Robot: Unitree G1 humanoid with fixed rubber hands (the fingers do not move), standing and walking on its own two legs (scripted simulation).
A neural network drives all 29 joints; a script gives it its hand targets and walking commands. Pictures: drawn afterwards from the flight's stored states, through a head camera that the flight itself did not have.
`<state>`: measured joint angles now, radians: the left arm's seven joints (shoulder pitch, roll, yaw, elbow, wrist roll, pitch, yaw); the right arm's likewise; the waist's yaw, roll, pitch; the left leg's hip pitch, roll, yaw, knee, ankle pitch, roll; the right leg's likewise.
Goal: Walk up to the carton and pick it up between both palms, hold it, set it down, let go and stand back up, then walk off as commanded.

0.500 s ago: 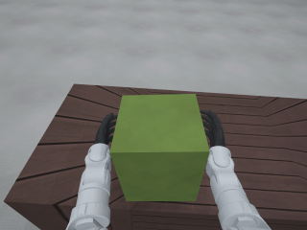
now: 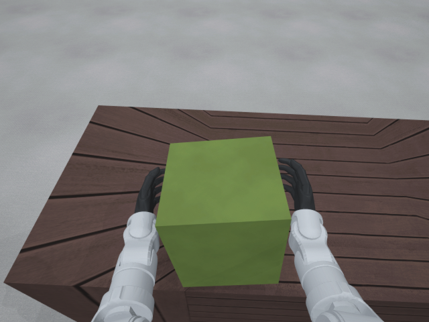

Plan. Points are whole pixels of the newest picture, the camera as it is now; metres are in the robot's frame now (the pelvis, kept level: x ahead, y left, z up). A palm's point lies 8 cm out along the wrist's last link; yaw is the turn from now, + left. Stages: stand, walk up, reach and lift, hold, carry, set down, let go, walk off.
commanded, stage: set down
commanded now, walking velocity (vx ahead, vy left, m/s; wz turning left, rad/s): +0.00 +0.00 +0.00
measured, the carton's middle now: (225, 214) +0.37 +0.01 -0.02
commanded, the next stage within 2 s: none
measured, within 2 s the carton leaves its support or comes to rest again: rests again in 1.06 s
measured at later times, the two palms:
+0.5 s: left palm (148, 212) +0.35 +0.17 +0.01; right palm (300, 210) +0.35 -0.13 +0.03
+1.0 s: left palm (152, 209) +0.35 +0.16 +0.00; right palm (302, 215) +0.35 -0.14 +0.01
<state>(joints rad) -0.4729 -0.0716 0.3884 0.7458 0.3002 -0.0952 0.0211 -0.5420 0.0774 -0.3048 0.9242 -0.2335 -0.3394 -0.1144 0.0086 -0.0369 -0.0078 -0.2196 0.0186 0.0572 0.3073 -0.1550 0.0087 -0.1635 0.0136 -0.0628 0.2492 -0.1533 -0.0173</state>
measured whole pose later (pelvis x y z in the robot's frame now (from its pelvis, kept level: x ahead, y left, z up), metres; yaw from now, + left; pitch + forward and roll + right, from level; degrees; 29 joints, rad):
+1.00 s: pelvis +0.00 +0.00 +0.00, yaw +0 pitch +8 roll -1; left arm -0.53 -0.08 0.47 0.90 0.35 -0.35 0.01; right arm -0.53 0.10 -0.45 1.02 -0.33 -0.51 -0.10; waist 0.02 -0.04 -0.01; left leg -0.32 0.02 0.07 0.34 -0.16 0.01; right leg -0.27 0.02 -0.06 0.29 -0.16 -0.02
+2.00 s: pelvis -0.01 +0.00 -0.02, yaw -2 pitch +17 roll -2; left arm -0.58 0.00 0.37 1.14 0.25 -0.46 0.12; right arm -0.63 0.01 -0.34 1.27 -0.19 -0.54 -0.13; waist 0.03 -0.03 -0.14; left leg -0.61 0.05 0.08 0.54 -0.23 0.02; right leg -0.55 0.03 -0.05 0.46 -0.21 -0.02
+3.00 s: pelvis -0.03 +0.00 -0.02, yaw +0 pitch +4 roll +0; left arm -0.11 0.21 0.00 0.86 -0.19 -0.51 0.04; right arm -0.13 -0.11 0.09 0.95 0.24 -0.54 -0.05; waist 0.02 -0.04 -0.05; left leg -0.41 0.00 -0.01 0.60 -0.27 -0.01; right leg -0.37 0.01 -0.05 0.59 -0.29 -0.03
